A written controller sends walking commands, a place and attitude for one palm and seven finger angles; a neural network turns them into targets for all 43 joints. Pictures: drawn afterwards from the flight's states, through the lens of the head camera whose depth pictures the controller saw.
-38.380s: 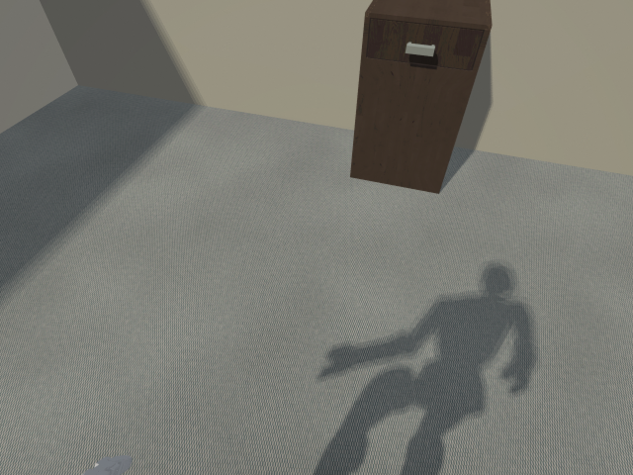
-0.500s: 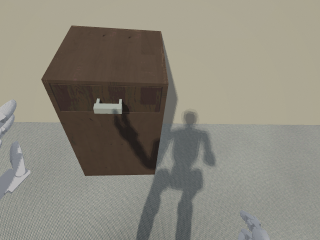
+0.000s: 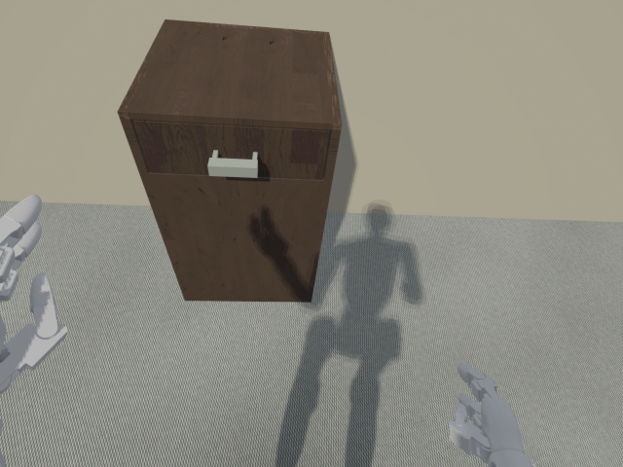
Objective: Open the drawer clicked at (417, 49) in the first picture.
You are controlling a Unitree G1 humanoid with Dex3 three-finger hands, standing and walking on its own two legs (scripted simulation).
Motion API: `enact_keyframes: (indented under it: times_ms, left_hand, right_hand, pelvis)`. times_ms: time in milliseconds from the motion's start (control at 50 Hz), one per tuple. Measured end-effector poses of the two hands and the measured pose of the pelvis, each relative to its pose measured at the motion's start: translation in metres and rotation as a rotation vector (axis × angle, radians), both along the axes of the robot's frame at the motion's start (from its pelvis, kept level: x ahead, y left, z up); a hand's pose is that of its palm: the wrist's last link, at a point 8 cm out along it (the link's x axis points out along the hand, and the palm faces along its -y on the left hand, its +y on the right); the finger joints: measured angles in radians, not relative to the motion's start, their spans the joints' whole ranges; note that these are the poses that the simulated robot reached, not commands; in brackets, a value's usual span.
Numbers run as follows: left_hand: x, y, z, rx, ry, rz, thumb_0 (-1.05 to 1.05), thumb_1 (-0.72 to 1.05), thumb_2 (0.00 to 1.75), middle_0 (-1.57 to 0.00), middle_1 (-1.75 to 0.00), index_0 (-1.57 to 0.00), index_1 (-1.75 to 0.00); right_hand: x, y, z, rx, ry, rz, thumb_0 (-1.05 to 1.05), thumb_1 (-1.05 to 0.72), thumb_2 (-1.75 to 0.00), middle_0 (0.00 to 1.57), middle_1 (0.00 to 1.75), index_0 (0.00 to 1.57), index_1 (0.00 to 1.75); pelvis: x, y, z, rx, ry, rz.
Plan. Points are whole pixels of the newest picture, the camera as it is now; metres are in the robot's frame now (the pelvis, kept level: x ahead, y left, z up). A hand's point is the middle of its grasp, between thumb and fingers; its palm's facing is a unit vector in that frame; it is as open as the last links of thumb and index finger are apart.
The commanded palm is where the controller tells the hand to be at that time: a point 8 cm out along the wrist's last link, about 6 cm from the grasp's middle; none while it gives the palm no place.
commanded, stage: stop stepping back and stand still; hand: left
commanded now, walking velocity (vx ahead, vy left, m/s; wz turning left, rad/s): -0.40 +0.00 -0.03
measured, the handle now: (234, 161) +0.71 +0.22 -0.09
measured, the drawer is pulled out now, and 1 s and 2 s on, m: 0.00 0.00 0.00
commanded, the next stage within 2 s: let the arm hang, fingers relaxed in 0.86 s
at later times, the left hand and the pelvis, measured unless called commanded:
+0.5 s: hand out of the picture +0.05 +0.23 +0.17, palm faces +0.45 -0.81 -0.37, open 7.4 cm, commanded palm +0.00 +0.27 +0.17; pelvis -0.12 -0.02 -0.01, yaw +2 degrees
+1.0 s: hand out of the picture +0.04 +0.26 +0.11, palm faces +0.37 -0.81 -0.46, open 7.4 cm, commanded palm none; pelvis -0.15 +0.01 -0.01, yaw +2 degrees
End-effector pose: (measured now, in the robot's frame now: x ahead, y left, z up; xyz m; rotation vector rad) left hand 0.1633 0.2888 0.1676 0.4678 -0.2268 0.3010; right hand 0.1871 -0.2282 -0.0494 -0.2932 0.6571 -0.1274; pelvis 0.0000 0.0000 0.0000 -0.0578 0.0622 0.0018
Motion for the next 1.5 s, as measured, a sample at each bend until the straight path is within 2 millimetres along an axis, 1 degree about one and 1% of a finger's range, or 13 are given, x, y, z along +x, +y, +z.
enact_keyframes:
  times_ms: [160, 300, 460, 600, 780, 900, 980, 1080, 1140, 1200, 1260, 1340, 1500]
  left_hand:
    - [-0.062, -0.023, 0.005, -0.007, 0.022, -0.079, 0.02, 0.89, 0.90, -0.21, -0.30, -0.21, -0.30]
    - [-0.125, -0.036, 0.015, 0.076, -0.019, -0.017, 0.02, 0.89, 0.90, -0.21, -0.30, -0.21, -0.30]
    - [-0.158, -0.029, 0.023, 0.031, -0.133, 0.060, 0.01, 0.89, 0.90, -0.21, -0.30, -0.21, -0.30]
    - [-0.154, -0.007, -0.011, -0.012, -0.002, 0.116, 0.01, 0.89, 0.90, -0.21, -0.30, -0.21, -0.30]
    - [-0.162, -0.034, 0.020, 0.112, -0.054, -0.013, 0.02, 0.89, 0.90, -0.21, -0.30, -0.21, -0.30]
    - [-0.174, -0.011, 0.016, 0.093, -0.035, 0.072, 0.01, 0.89, 0.90, -0.21, -0.30, -0.21, -0.30]
    - [-0.173, 0.007, -0.015, 0.026, 0.045, 0.114, 0.01, 0.89, 0.90, -0.21, -0.30, -0.21, -0.30]
    - [-0.165, 0.019, -0.160, -0.160, 0.644, 0.156, 0.01, 0.90, 0.90, -0.20, -0.30, -0.20, -0.30]
    - [-0.198, -0.003, -0.238, -0.251, 0.968, 0.145, 0.01, 0.91, 0.90, -0.20, -0.30, -0.20, -0.30]
    - [-0.247, -0.033, -0.288, -0.340, 1.210, 0.123, 0.01, 0.91, 0.90, -0.20, -0.30, -0.20, -0.30]
    - [-0.293, -0.057, -0.313, -0.428, 1.385, 0.116, 0.02, 0.91, 0.90, -0.20, -0.30, -0.20, -0.30]
    - [-0.334, -0.055, -0.322, -0.487, 1.492, 0.192, 0.02, 0.94, 0.89, -0.21, -0.30, -0.21, -0.30]
    - [-0.362, -0.017, -0.308, -0.450, 1.537, 0.332, 0.01, 0.92, 0.90, -0.21, -0.30, -0.20, -0.30]
  right_hand:
    - [-0.064, 0.013, 0.002, 0.044, -0.040, 0.013, 0.02, -0.90, -0.90, 0.21, 0.30, 0.20, 0.30]
    - [-0.130, -0.006, -0.022, 0.070, -0.001, 0.024, 0.02, -0.90, -0.90, 0.21, 0.30, 0.21, 0.30]
    - [-0.205, -0.043, -0.039, 0.010, 0.156, -0.091, 0.02, -0.90, -0.90, 0.21, 0.30, 0.20, 0.30]
    - [-0.207, -0.039, -0.043, -0.019, 0.137, -0.116, 0.02, -0.91, -0.90, 0.20, 0.30, 0.20, 0.30]
    - [-0.186, -0.002, -0.040, 0.119, 0.004, -0.032, 0.02, -0.91, -0.90, 0.20, 0.30, 0.20, 0.30]
    - [-0.182, 0.005, -0.037, 0.117, 0.050, -0.026, 0.02, -0.91, -0.90, 0.21, 0.30, 0.20, 0.30]
    - [-0.181, 0.007, -0.038, 0.080, 0.054, -0.007, 0.02, -0.91, -0.90, 0.21, 0.30, 0.20, 0.30]
    - [-0.190, -0.002, -0.062, 0.054, 0.187, 0.054, 0.01, -0.91, -0.90, 0.21, 0.30, 0.20, 0.30]
    - [-0.207, -0.011, -0.073, 0.043, 0.250, 0.042, 0.01, -0.91, -0.90, 0.21, 0.30, 0.20, 0.30]
    - [-0.232, -0.023, -0.078, 0.035, 0.330, 0.000, 0.01, -0.91, -0.90, 0.21, 0.30, 0.20, 0.30]
    - [-0.261, -0.032, -0.077, 0.011, 0.436, -0.037, 0.01, -0.91, -0.90, 0.21, 0.30, 0.20, 0.30]
    - [-0.296, -0.040, -0.075, -0.027, 0.570, -0.065, 0.01, -0.91, -0.90, 0.20, 0.30, 0.20, 0.30]
    - [-0.321, -0.041, -0.078, -0.025, 0.655, -0.092, 0.01, -0.91, -0.90, 0.20, 0.30, 0.20, 0.30]
  pelvis:
    - [-0.057, -0.007, 0.000, -0.012, -0.007, -0.035]
    - [-0.114, -0.024, -0.013, 0.059, 0.000, -0.027]
    - [-0.122, -0.023, -0.006, 0.072, -0.004, 0.014]
    - [-0.133, -0.007, -0.013, 0.088, -0.034, 0.022]
    - [-0.146, -0.012, -0.015, 0.058, -0.059, 0.021]
    - [-0.146, -0.004, -0.008, 0.057, -0.057, 0.009]
    - [-0.148, 0.006, -0.010, 0.046, -0.059, 0.018]
    - [-0.165, 0.014, -0.015, 0.071, -0.034, 0.054]
    - [-0.174, 0.008, -0.020, 0.098, -0.045, 0.048]
    - [-0.179, 0.002, -0.021, 0.088, -0.073, 0.053]
    - [-0.179, 0.001, -0.016, 0.071, -0.083, 0.068]
    - [-0.180, -0.001, -0.010, 0.056, -0.089, 0.073]
    - [-0.183, 0.002, -0.002, 0.049, -0.100, 0.074]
